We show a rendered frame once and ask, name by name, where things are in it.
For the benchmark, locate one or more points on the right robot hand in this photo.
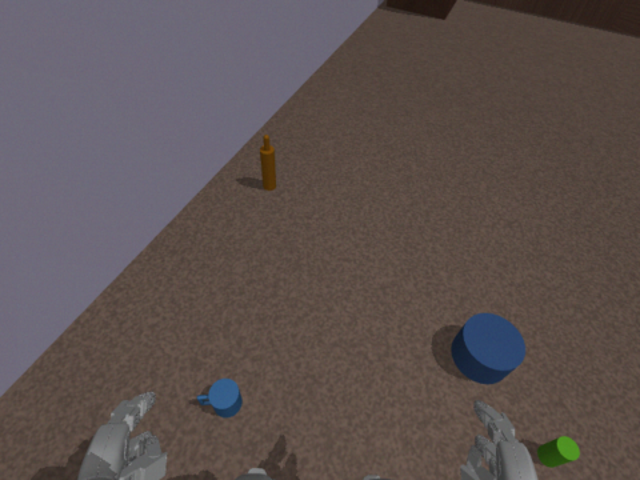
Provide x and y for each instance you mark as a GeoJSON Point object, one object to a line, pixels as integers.
{"type": "Point", "coordinates": [510, 460]}

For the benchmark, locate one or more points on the left robot hand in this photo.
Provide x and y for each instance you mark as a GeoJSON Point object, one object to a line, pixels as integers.
{"type": "Point", "coordinates": [111, 454]}

